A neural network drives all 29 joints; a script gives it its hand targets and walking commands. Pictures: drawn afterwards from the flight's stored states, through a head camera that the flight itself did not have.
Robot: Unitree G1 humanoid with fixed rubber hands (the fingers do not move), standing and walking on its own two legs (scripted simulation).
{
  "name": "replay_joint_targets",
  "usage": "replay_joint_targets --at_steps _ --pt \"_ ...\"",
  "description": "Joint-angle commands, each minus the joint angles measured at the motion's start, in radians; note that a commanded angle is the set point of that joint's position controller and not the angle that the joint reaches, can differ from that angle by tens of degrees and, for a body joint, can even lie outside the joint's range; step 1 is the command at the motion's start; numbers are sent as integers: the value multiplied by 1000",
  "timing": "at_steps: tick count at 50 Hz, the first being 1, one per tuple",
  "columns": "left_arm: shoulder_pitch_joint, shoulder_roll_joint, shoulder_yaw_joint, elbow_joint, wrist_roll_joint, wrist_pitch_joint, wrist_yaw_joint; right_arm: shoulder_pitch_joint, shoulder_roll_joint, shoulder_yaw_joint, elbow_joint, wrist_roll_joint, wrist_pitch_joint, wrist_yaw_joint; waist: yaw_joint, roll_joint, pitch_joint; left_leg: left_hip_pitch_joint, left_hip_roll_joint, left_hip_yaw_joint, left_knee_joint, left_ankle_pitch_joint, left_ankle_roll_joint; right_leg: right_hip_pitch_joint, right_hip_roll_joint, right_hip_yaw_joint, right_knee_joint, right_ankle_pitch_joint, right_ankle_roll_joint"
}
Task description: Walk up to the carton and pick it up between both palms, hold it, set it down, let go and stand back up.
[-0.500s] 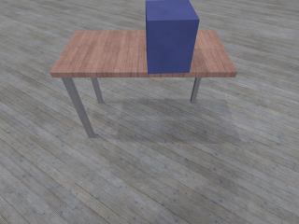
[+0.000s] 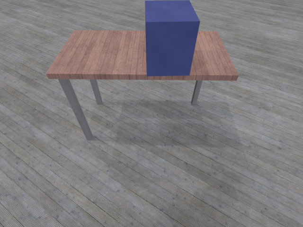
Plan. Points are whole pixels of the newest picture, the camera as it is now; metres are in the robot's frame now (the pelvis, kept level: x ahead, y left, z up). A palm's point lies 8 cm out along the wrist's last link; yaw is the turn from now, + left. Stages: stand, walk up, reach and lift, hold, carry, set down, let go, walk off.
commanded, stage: stand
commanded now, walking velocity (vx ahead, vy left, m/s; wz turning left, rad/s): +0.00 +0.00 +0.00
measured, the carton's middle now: (167, 38) +0.94 -0.05 +0.03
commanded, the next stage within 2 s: walk up in 0.72 s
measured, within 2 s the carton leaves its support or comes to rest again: neither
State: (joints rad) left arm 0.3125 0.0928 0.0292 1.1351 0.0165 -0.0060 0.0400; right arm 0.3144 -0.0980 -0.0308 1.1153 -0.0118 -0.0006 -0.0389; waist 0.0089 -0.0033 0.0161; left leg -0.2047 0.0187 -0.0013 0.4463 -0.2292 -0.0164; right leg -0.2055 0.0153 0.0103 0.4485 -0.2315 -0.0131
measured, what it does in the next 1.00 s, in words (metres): stands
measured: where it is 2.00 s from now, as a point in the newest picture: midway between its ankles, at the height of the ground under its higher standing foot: (182, 226)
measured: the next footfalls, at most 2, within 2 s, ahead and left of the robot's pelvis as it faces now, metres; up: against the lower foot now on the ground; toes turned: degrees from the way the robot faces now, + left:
right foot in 1.28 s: +0.10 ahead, -0.27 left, +0.00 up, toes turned +3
left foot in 1.94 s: +0.47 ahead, -0.05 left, +0.00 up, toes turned +20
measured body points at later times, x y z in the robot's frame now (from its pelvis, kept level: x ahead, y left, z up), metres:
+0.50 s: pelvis +0.02 +0.00 +0.00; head +0.02 +0.00 +0.45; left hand +0.01 +0.21 -0.16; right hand +0.00 -0.19 -0.16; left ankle +0.01 +0.13 -0.74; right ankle +0.01 -0.11 -0.74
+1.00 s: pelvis +0.01 -0.01 +0.00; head +0.03 +0.01 +0.45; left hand -0.01 +0.21 -0.17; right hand -0.01 -0.21 -0.16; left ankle +0.01 +0.13 -0.74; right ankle -0.01 -0.11 -0.71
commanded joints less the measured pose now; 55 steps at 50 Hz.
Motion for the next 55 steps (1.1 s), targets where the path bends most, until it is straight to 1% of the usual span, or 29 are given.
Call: replay_joint_targets --at_steps 1,2,3,6,11,16,19,21,22,23,25,26,27,29,30,36,38,39,40,41,42,45,46,47,48,49,50,52,55 --pt "86 83 12 -6 -2 0 7 126 -45 -7 -6 7 -4 -1 -27 -24 126 -21 32 -53 -77 32 23 -119 -97 124 -165 -105 -40" --pt "76 67 17 3 1 0 6 91 -36 1 -3 -6 -6 -2 -8 -50 87 -41 49 -70 -85 30 31 -44 -81 93 -137 -58 -32" --pt "85 43 8 -14 5 0 0 70 -73 -11 -15 0 -10 -2 8 -6 35 -17 52 -67 -79 68 33 -22 -90 105 -120 12 -38" --pt "66 86 15 -7 7 -6 7 95 -58 -8 18 0 -13 -4 -8 30 70 -26 46 -66 -87 35 26 -21 -83 99 -122 13 -35" --pt "87 94 18 1 4 -19 3 83 -71 -9 12 -6 -12 -12 -2 48 53 34 59 -66 -61 163 33 12 -107 97 -99 224 -46" --pt "75 70 10 17 -8 -14 6 68 -94 -17 17 0 -16 -9 -8 -28 51 29 71 -76 -77 175 39 28 -85 75 -84 184 -36" --pt "54 73 15 3 -8 -6 8 53 -62 -7 16 4 -13 -7 1 30 83 5 49 -59 -83 100 30 5 -80 76 -102 127 -28" --pt "64 53 14 15 -3 -4 6 67 -27 8 31 -3 -6 -9 5 -38 102 19 63 -71 -93 133 30 -4 -79 57 -99 125 -26" --pt "73 48 7 15 -4 -7 8 83 -39 4 32 0 -3 -10 -6 16 78 52 55 -56 -84 126 26 -16 -82 76 -106 122 -29" --pt "43 80 15 10 -9 -11 13 84 -45 3 34 6 -9 -12 -16 -9 86 34 58 -79 -89 138 40 2 -86 71 -103 145 -32" --pt "84 54 9 22 -5 -15 5 69 -27 4 45 2 -5 -14 14 43 75 50 56 -63 -82 142 35 7 -99 84 -108 156 -31" --pt "66 61 13 12 -3 -11 3 64 -41 -1 36 1 -4 -18 5 -26 53 58 57 -69 -78 132 28 7 -86 73 -119 105 -28" --pt "37 53 2 17 -9 -7 12 70 -25 8 38 0 -5 -14 -21 -26 112 16 59 -61 -85 107 25 -17 -82 66 -113 105 -29" --pt "35 78 10 15 -2 -3 11 40 -65 -2 26 -2 -9 -11 -8 32 119 -12 45 -62 -98 80 26 -2 -86 73 -117 93 -25" --pt "59 105 19 12 1 -2 5 82 -82 -5 49 -7 -6 -14 -2 -22 129 -10 52 -77 -107 87 25 -2 -78 65 -120 63 -20" --pt "53 68 9 9 -4 -17 2 89 -55 6 52 -7 -5 -14 -21 36 34 25 55 -67 -102 119 30 58 -86 64 -96 128 -32" --pt "74 46 1 14 -5 -11 4 62 -63 5 56 -4 -10 -9 0 10 58 27 56 -69 -94 142 27 52 -85 59 -92 171 -27" --pt "106 30 -5 34 -7 -7 6 92 -48 7 61 1 -11 -9 0 55 90 41 59 -63 -102 119 28 14 -85 73 -100 145 -25" --pt "107 63 2 33 -5 -4 10 62 -59 9 43 4 -13 -6 4 1 87 30 64 -73 -97 131 32 23 -93 69 -106 167 -29" --pt "81 85 9 16 -4 -5 12 92 -75 3 57 -2 -13 -11 -6 45 99 6 54 -70 -90 118 25 40 -88 75 -110 146 -23" --pt "74 70 6 13 -5 -8 16 65 -58 5 48 1 -13 -11 -7 -27 106 -10 54 -81 -101 109 33 44 -94 67 -104 155 -30" --pt "90 21 -4 28 -2 -5 9 110 -55 9 55 2 -10 -5 -19 14 68 28 55 -71 -91 109 31 43 -89 75 -107 125 -28" --pt "-10 197 58 -6 -26 11 29 -3 -184 -36 6 30 -12 -23 -28 -25 180 -77 135 -82 64 589 23 -7 -129 34 41 598 7" --pt "-47 292 68 -78 46 40 -5 360 -295 -63 11 -12 -1 -65 -149 -96 30 237 401 -461 -105 303 142 -291 8 -157 327 -222 45" --pt "-45 195 54 -90 56 54 -26 388 -330 -93 57 -13 18 -77 -151 31 39 211 497 -669 -206 77 176 -402 -12 -38 492 -312 53" --pt "3 136 44 -95 75 69 -37 335 -332 -94 46 -10 34 -86 -108 91 93 81 517 -727 -266 -233 208 -430 -56 56 605 -218 48" --pt "7 110 38 -107 69 65 -43 248 -303 -100 18 -20 38 -82 -63 56 122 -4 449 -611 -249 -306 200 -422 -82 65 661 -134 60" --pt "-62 125 48 -156 63 50 -55 152 -260 -96 -20 -25 32 -68 -43 123 88 -58 312 -403 -193 -197 132 -398 -85 79 666 -30 62" --pt "-65 139 55 -211 41 49 -62 118 -196 -87 -35 -19 24 -60 -35 285 70 -93 248 -329 -183 -103 95 -310 -60 14 493 -69 74"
